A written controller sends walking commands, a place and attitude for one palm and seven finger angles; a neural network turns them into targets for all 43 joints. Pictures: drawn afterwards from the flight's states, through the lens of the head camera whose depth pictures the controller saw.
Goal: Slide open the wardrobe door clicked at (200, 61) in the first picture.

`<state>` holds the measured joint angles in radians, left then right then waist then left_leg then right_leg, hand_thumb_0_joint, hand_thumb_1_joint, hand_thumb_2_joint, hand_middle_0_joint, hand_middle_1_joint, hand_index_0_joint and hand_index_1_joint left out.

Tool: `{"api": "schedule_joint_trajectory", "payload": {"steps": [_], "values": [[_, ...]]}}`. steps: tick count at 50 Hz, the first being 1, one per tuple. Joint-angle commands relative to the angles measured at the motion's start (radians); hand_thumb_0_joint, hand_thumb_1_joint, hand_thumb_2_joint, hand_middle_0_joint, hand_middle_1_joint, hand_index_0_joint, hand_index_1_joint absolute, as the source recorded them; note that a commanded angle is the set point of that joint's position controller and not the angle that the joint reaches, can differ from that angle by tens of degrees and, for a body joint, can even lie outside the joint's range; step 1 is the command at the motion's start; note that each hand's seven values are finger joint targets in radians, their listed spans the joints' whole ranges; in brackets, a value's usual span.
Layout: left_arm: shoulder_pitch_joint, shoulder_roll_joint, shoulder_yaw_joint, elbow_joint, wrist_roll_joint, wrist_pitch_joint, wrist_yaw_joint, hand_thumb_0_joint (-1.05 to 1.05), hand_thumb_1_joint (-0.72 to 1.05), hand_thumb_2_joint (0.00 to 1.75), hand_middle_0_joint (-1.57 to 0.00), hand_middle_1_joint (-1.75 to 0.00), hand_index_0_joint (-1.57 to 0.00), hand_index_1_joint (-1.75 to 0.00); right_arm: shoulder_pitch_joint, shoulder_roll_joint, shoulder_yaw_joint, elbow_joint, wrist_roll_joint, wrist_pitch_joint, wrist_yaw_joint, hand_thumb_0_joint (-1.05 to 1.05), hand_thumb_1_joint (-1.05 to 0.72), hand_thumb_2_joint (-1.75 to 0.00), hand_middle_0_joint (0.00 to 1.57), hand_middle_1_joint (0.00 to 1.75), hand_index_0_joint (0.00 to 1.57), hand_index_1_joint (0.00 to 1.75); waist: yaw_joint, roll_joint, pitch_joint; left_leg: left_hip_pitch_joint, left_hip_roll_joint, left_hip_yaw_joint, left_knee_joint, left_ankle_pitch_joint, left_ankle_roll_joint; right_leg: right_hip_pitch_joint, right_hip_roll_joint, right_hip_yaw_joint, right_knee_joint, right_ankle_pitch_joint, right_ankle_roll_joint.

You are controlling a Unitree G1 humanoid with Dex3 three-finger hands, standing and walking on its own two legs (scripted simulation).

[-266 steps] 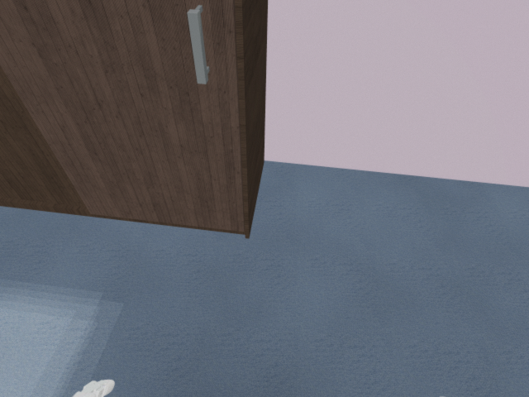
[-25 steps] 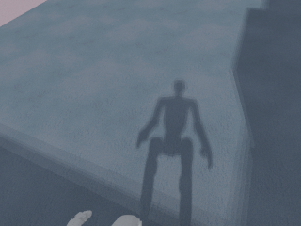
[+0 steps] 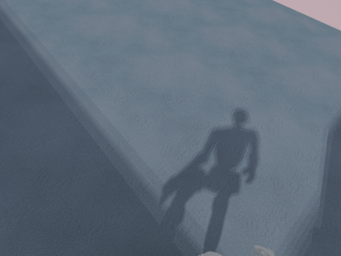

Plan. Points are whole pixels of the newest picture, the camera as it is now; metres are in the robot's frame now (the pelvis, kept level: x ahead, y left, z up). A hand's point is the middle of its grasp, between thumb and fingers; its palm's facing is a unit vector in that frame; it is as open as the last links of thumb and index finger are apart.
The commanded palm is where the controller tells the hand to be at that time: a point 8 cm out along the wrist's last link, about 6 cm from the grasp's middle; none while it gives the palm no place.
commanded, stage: walk to a spot facing it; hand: right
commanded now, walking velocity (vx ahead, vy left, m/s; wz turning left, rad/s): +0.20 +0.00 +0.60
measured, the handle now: out of the picture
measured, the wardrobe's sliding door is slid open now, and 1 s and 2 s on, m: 0.00 0.00 0.00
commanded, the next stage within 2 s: turn to face it in 0.88 s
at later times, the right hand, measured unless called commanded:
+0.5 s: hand out of the picture +0.07 -0.24 -0.18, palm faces -0.12 +0.98 -0.18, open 7.4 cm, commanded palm none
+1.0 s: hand (200, 187) +0.35 -0.08 -0.16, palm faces -0.59 +0.76 -0.25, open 7.4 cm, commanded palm none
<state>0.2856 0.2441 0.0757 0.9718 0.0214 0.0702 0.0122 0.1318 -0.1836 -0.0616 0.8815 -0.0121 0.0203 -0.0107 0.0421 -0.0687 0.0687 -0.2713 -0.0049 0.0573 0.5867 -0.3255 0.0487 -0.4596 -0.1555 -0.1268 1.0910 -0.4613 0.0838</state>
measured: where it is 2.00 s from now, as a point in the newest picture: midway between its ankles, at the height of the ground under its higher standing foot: outside the picture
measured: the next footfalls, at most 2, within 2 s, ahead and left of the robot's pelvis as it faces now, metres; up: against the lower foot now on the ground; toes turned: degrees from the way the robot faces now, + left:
right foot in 0.46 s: +0.14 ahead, -0.13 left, +0.00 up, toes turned +11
left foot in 0.98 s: +0.11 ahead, +0.12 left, +0.00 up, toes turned +42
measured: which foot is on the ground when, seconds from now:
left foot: down 0.00-0.46, up 0.48-0.96, down 0.98-1.00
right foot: up 0.00-0.44, down 0.46-0.98, up 1.00-1.00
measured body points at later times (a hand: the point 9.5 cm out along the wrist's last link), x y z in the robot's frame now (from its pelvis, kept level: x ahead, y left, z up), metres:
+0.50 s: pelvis +0.05 -0.04 +0.00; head +0.07 -0.07 +0.45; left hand +0.13 +0.23 -0.10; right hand +0.07 -0.29 -0.16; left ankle -0.01 +0.08 -0.71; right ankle +0.11 -0.14 -0.73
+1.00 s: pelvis +0.11 +0.00 -0.01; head +0.14 +0.04 +0.43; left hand -0.07 +0.17 -0.17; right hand +0.38 -0.12 -0.14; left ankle +0.08 +0.09 -0.74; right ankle +0.11 -0.14 -0.72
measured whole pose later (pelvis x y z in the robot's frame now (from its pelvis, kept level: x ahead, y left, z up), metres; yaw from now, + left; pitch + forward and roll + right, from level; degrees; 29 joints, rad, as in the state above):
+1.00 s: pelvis +0.11 +0.00 -0.01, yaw +36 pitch +0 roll +0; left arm 0.37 0.20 0.07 1.00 0.01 0.02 0.00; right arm 0.08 -0.22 -0.08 0.89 -0.03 0.02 0.02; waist 0.05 -0.03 0.10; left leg -0.37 0.02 0.11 0.65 -0.27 0.03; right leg -0.19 -0.20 -0.35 0.77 -0.48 0.06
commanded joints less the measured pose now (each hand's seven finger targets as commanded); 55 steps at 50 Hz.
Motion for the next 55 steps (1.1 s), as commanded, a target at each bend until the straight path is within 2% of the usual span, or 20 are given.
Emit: {"api": "schedule_joint_trajectory", "payload": {"steps": [1,8,16,19,21,22,23,24,25,27,31,34,43,46,47,48,49,50,51,55], "values": [[-0.021,0.063,0.013,-0.088,0.007,-0.034,0.003,0.0,0.9,0.9,-0.2,-0.3,-0.2,-0.3,0.068,-0.186,-0.044,-0.038,0.008,-0.026,-0.011,0.0,-0.9,-0.9,0.2,0.3,0.2,0.3,-0.033,0.196,-0.115,0.199,0.215,-0.22,-0.212,0.674,0.077,-0.136,0.002,0.088,0.061,0.119,0.035],[-0.131,0.074,0.016,-0.129,0.012,-0.045,-0.01,0.0,0.9,0.9,-0.2,-0.3,-0.2,-0.3,0.144,-0.206,-0.051,-0.007,-0.001,-0.041,0.005,0.0,-0.9,-0.9,0.2,0.3,0.2,0.3,-0.074,0.18,-0.031,0.157,0.215,-0.381,-0.332,0.144,0.124,-0.168,0.027,0.098,-0.06,0.139,0.04],[-0.227,0.062,0.01,-0.189,0.001,-0.076,-0.018,0.0,0.9,0.9,-0.2,-0.3,-0.2,-0.3,0.195,-0.218,-0.055,0.012,-0.009,-0.05,0.006,0.0,-0.9,-0.9,0.2,0.3,0.2,0.3,-0.097,0.201,-0.026,0.141,0.215,-0.495,-0.335,0.044,0.147,-0.072,0.085,0.11,-0.297,0.083,0.005],[-0.192,0.052,0.007,-0.189,-0.008,-0.09,-0.011,0.0,0.9,0.9,-0.2,-0.3,-0.2,-0.3,0.176,-0.214,-0.056,0.014,-0.01,-0.046,0.006,0.0,-0.9,-0.9,0.2,0.3,0.2,0.3,-0.075,0.215,-0.033,0.048,0.188,-0.513,-0.271,0.117,0.124,0.113,0.12,0.104,-0.471,0.084,-0.016],[-0.052,0.075,0.006,-0.142,-0.01,-0.102,0.006,0.0,0.9,0.9,-0.2,-0.3,-0.2,-0.3,0.131,-0.197,-0.055,0.004,-0.003,-0.037,0.009,0.0,-0.9,-0.9,0.2,0.3,0.2,0.3,-0.008,0.154,-0.078,-0.109,0.096,-0.442,-0.148,0.078,0.062,0.402,0.123,0.091,-0.672,0.202,-0.024],[0.031,0.149,0.018,-0.115,-0.005,-0.11,0.018,0.0,0.9,0.9,-0.2,-0.3,-0.2,-0.3,0.137,-0.139,-0.043,-0.01,0.006,-0.033,0.016,0.0,-0.9,-0.9,0.2,0.3,0.2,0.3,0.023,-0.033,-0.127,-0.266,-0.013,-0.34,0.024,-0.048,0.016,0.584,-0.035,0.233,-0.758,0.094,-0.052],[0.108,0.245,0.036,-0.105,0.005,-0.108,0.017,0.0,0.9,0.9,-0.2,-0.3,-0.2,-0.3,0.154,-0.088,-0.035,-0.023,0.01,-0.033,0.026,0.0,-0.9,-0.9,0.2,0.3,0.2,0.3,0.044,-0.289,-0.154,-0.429,-0.104,-0.17,0.322,-0.286,-0.046,0.636,-0.307,0.541,-0.863,-0.023,-0.131],[0.074,0.246,0.034,-0.123,-0.003,-0.094,0.015,0.0,0.9,0.9,-0.2,-0.3,-0.2,-0.3,0.133,-0.136,-0.043,-0.027,-0.002,-0.029,0.028,0.0,-0.9,-0.9,0.2,0.3,0.2,0.3,0.037,-0.185,-0.083,-0.412,-0.014,-0.134,0.461,-0.263,-0.059,0.477,-0.379,0.562,-0.9,-0.106,-0.188],[-0.008,0.192,0.019,-0.15,0.003,-0.09,0.011,0.0,0.9,0.9,-0.2,-0.3,-0.2,-0.3,0.167,-0.15,-0.055,-0.008,-0.01,-0.019,0.034,0.0,-0.9,-0.9,0.2,0.3,0.2,0.3,-0.01,-0.123,-0.035,-0.367,0.016,-0.12,0.521,-0.205,-0.066,0.341,-0.33,0.481,-0.932,-0.162,-0.19],[-0.091,0.123,-0.005,-0.155,0.003,-0.098,0.018,0.0,0.9,0.9,-0.2,-0.3,-0.2,-0.3,0.167,-0.14,-0.062,0.028,-0.02,-0.004,0.049,0.0,-0.9,-0.9,0.2,0.3,0.2,0.3,-0.046,-0.089,0.043,-0.337,0.044,-0.089,0.588,-0.083,-0.078,0.23,-0.223,0.301,-0.931,-0.017,-0.14],[-0.028,0.082,-0.018,-0.114,-0.002,-0.11,0.027,0.0,0.9,0.9,-0.2,-0.3,-0.2,-0.3,0.195,-0.088,-0.055,0.039,-0.014,0.015,0.047,0.0,-0.9,-0.9,0.2,0.3,0.2,0.3,-0.061,-0.083,-0.001,-0.319,0.047,-0.063,0.636,0.025,-0.108,0.291,-0.158,0.083,-0.839,0.478,-0.129],[0.015,0.076,-0.013,-0.092,-0.006,-0.111,0.03,0.0,0.9,0.9,-0.2,-0.3,-0.2,-0.3,0.159,-0.08,-0.052,0.025,-0.011,0.026,0.042,0.0,-0.9,-0.9,0.2,0.3,0.2,0.3,-0.051,-0.081,-0.021,-0.347,0.063,-0.05,0.615,0.043,-0.124,0.349,-0.171,0.032,-0.797,0.657,-0.153],[0.097,0.108,0.02,-0.026,0.008,-0.091,0.016,0.0,0.9,0.9,-0.2,-0.3,-0.2,-0.3,-0.048,-0.057,-0.029,-0.054,-0.012,0.02,0.041,0.0,-0.9,-0.9,0.2,0.3,0.2,0.3,0.012,-0.122,-0.034,-0.255,0.06,0.054,0.227,-0.034,-0.103,0.448,-0.214,-0.076,-0.684,0.797,-0.187],[0.087,0.123,0.03,-0.024,0.005,-0.085,0.009,0.0,0.9,0.9,-0.2,-0.3,-0.2,-0.3,-0.014,-0.079,-0.032,-0.056,-0.014,0.002,0.035,0.0,-0.9,-0.9,0.2,0.3,0.2,0.3,-0.017,-0.108,-0.076,-0.113,0.025,0.075,0.07,-0.014,-0.069,0.436,-0.227,-0.111,-0.564,0.897,-0.153],[0.09,0.132,0.031,-0.029,-0.001,-0.085,0.005,0.0,0.9,0.9,-0.2,-0.3,-0.2,-0.3,0.057,-0.105,-0.036,-0.04,-0.015,-0.012,0.032,0.0,-0.9,-0.9,0.2,0.3,0.2,0.3,-0.058,-0.076,-0.124,0.013,0.014,0.077,-0.057,0.087,-0.056,0.41,-0.208,-0.144,-0.434,0.915,-0.114],[0.101,0.116,0.027,-0.047,-0.013,-0.083,-0.004,0.0,0.9,0.9,-0.2,-0.3,-0.2,-0.3,0.165,-0.183,-0.052,-0.009,-0.021,-0.029,0.022,0.0,-0.9,-0.9,0.2,0.3,0.2,0.3,-0.111,0.082,-0.213,0.303,0.115,-0.049,-0.138,0.355,-0.008,0.201,-0.18,-0.171,-0.215,0.733,-0.058],[0.075,0.028,0.001,-0.095,-0.016,-0.078,-0.01,0.0,0.9,0.9,-0.2,-0.3,-0.2,-0.3,0.263,-0.307,-0.075,0.018,-0.017,-0.04,0.003,0.0,-0.9,-0.9,0.2,0.3,0.2,0.3,-0.141,0.37,-0.276,0.487,0.411,-0.452,-0.139,0.87,0.116,-0.12,0.009,-0.152,0.067,-0.116,0.011],[0.02,0.041,-0.004,-0.104,-0.02,-0.066,0.011,0.0,0.9,0.9,-0.2,-0.3,-0.2,-0.3,0.27,-0.307,-0.072,0.035,0.005,-0.03,-0.014,0.0,-0.9,-0.9,0.2,0.3,0.2,0.3,-0.143,0.289,-0.314,0.452,0.447,-0.388,-0.117,1.023,0.195,-0.118,0.022,0.038,0.153,-0.207,-0.01],[0.017,0.021,-0.011,-0.086,-0.02,-0.06,0.016,0.0,0.9,0.9,-0.2,-0.3,-0.2,-0.3,0.209,-0.251,-0.061,0.03,0.002,-0.029,-0.023,0.0,-0.9,-0.9,0.2,0.3,0.2,0.3,-0.114,0.229,-0.258,0.396,0.403,-0.298,-0.128,0.926,0.192,-0.133,0.0,0.089,0.174,-0.135,-0.02],[0.091,-0.006,-0.021,0.004,-0.004,-0.034,0.011,0.0,0.9,0.9,-0.2,-0.3,-0.2,-0.3,0.002,-0.13,-0.004,-0.002,-0.003,-0.04,-0.028,0.0,-0.9,-0.9,0.2,0.3,0.2,0.3,-0.004,0.137,-0.113,0.053,0.275,-0.091,-0.224,0.635,0.098,0.018,0.013,0.111,0.065,0.05,-0.02]]}}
